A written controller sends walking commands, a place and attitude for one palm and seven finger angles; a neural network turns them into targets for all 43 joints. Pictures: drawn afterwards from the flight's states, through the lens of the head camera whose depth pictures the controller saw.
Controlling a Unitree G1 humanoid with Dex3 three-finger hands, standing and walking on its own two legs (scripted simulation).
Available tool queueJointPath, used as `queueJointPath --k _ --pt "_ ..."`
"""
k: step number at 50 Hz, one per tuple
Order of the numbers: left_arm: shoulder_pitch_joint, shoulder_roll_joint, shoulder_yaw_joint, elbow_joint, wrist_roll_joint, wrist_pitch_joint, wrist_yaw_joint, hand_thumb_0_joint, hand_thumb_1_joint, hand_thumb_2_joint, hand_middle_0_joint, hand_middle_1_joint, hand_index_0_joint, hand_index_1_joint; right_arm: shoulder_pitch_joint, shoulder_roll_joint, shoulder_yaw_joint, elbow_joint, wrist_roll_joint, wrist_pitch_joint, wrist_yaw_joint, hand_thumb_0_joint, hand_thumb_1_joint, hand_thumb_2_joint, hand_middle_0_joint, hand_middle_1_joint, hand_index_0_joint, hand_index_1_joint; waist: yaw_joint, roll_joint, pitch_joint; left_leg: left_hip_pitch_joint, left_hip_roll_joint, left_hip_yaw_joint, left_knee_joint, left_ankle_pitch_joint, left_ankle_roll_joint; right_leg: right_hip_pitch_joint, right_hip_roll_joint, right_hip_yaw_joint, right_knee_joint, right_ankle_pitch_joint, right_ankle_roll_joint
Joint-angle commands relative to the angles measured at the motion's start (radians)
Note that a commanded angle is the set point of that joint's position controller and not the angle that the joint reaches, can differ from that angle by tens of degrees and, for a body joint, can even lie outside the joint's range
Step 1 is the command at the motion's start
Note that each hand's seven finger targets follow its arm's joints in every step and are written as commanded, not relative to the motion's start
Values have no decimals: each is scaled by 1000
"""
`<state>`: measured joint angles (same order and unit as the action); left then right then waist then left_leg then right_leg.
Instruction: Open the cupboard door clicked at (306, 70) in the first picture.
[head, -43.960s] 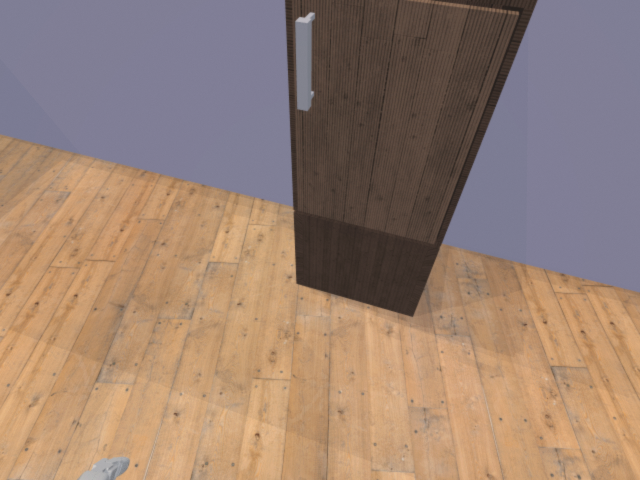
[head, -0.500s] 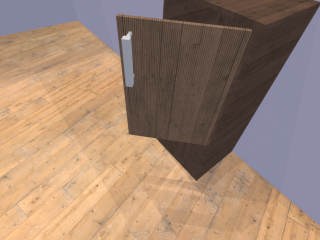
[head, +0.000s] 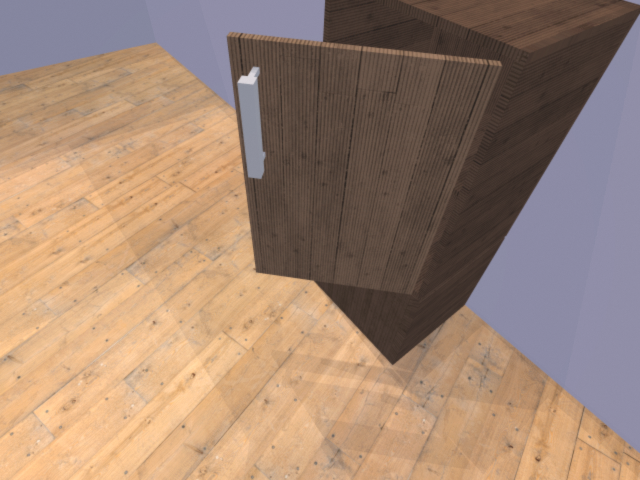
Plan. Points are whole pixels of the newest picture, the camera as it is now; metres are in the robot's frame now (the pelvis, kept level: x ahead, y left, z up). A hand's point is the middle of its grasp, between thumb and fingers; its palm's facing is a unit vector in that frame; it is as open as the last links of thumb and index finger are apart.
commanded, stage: look again from close up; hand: left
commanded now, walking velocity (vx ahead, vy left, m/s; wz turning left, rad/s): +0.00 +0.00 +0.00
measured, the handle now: (255, 124) +0.63 +0.16 +0.11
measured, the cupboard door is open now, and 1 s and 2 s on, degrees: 44 44 44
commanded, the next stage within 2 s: shuffle to correct the standing spot in 0.58 s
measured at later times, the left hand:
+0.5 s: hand out of the picture -0.03 +0.15 -0.18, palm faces +0.04 -0.99 -0.16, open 7.4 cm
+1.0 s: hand out of the picture -0.02 +0.15 -0.19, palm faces +0.08 -0.99 -0.14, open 7.4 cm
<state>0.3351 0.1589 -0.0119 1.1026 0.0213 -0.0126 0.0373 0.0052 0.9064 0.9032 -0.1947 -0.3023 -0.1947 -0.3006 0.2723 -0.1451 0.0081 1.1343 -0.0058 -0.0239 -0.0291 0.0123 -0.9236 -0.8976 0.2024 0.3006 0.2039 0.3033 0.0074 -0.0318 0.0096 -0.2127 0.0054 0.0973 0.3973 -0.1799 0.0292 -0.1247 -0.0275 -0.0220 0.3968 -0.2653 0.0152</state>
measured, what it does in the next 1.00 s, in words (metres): stands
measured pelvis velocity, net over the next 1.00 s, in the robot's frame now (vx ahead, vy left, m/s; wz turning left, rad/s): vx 0.05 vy -0.01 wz -0.02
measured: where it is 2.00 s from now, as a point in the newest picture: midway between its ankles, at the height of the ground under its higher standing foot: outside the picture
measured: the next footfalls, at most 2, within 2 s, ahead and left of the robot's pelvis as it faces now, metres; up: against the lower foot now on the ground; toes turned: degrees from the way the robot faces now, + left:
right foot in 1.38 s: +0.19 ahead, -0.12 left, +0.00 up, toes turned -9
left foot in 1.74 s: +0.12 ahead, +0.10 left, +0.00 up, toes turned -1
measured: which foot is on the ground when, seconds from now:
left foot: down 0.00-1.00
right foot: down 0.00-1.00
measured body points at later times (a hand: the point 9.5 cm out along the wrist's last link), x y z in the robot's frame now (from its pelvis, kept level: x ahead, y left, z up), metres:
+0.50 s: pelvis +0.01 -0.01 +0.00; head +0.01 +0.00 +0.45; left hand -0.03 +0.20 -0.17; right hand +0.00 -0.23 -0.16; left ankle +0.02 +0.10 -0.74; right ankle -0.03 -0.13 -0.74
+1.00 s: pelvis +0.05 -0.01 -0.01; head +0.05 +0.01 +0.44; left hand -0.03 +0.20 -0.18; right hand +0.02 -0.23 -0.17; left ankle +0.02 +0.10 -0.74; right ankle -0.03 -0.13 -0.74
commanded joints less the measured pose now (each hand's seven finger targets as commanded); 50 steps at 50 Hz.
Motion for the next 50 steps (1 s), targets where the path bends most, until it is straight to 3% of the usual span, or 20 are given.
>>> queueJointPath --k 1,34,36,40,43,46,48,50 --pt "84 81 14 -20 -6 -12 2 0 900 900 -200 -300 -200 -300 54 -106 -21 -27 -1 -11 -1 0 -900 -900 200 300 200 300 -2 32 50 50 111 -120 -85 60 2 -95 -77 64 -77 94 -36" --pt "121 53 13 -5 -8 -15 4 0 900 900 -200 -300 -200 -300 79 -73 -14 -5 -1 -8 -7 0 -900 -900 200 300 200 300 2 32 70 45 103 -111 -62 96 -2 -91 -76 63 -91 109 -44" --pt "127 47 16 1 -7 -12 1 0 900 900 -200 -300 -200 -300 96 -71 -16 4 -5 -3 -6 0 -900 -900 200 300 200 300 0 40 63 46 97 -99 -53 -19 -5 -97 -71 70 -82 16 -54" --pt "133 59 34 -12 0 -3 -13 0 900 900 -200 -300 -200 -300 95 -87 -32 -12 -10 7 3 0 -900 -900 200 300 200 300 5 28 115 -9 98 -90 -35 -255 4 -165 -66 101 -66 -211 -81" --pt "156 68 47 -15 2 -3 -18 0 900 900 -200 -300 -200 -300 79 -76 -37 -34 -11 5 7 0 -900 -900 200 300 200 300 18 -16 165 -86 79 -55 39 -257 3 -161 -85 167 -88 -257 -110" --pt "197 91 65 -8 -2 -7 -15 0 900 900 -200 -300 -200 -300 59 -53 -34 -63 -13 -5 9 0 -900 -900 200 300 200 300 31 -108 177 -193 38 20 193 -192 -13 -83 -154 280 -131 -206 -164" --pt "213 101 73 -8 0 -13 -11 0 900 900 -200 -300 -200 -300 38 -46 -34 -80 -14 -13 10 0 -900 -900 200 300 200 300 36 -131 177 -238 39 38 249 -196 -20 -40 -204 330 -127 -58 -203" --pt "202 99 79 -8 4 -19 -10 0 900 900 -200 -300 -200 -300 61 -45 -33 -79 -11 -27 9 0 -900 -900 200 300 200 300 18 -98 138 -163 41 40 165 -176 -18 -23 -188 279 -43 150 -202"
